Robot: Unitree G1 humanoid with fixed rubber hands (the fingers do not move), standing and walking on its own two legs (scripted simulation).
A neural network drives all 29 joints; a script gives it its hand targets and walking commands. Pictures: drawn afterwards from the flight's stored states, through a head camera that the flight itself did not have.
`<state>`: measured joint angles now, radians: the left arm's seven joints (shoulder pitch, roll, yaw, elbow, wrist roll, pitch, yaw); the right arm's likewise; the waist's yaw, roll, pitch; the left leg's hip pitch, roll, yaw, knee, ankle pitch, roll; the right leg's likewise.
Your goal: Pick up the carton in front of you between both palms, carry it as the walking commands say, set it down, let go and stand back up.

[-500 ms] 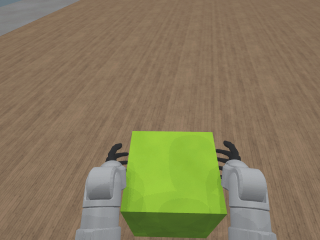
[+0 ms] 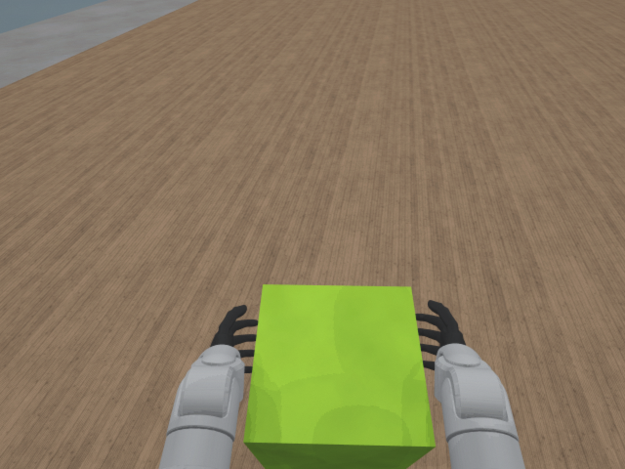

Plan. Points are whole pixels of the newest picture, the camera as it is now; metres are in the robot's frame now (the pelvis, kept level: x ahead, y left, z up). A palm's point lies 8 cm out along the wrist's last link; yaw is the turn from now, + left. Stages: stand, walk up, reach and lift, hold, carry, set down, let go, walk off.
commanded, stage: carry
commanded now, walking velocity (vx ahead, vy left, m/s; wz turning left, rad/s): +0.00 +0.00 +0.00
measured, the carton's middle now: (334, 385) +0.30 +0.00 -0.07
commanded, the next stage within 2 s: hold in 1.02 s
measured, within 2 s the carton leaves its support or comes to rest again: neither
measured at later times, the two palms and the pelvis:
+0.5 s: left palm (209, 378) +0.25 +0.15 +0.04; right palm (451, 376) +0.26 -0.14 +0.04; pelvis -0.03 +0.01 +0.00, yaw +0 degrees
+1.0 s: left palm (200, 383) +0.25 +0.16 +0.04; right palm (443, 381) +0.25 -0.13 +0.04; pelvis -0.04 +0.02 +0.00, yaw +0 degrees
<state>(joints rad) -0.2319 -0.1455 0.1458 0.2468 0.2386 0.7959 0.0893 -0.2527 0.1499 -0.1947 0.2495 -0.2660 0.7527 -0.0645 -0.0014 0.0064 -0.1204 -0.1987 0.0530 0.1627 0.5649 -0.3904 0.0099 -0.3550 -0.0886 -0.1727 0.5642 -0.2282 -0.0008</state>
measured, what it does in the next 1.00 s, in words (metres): stands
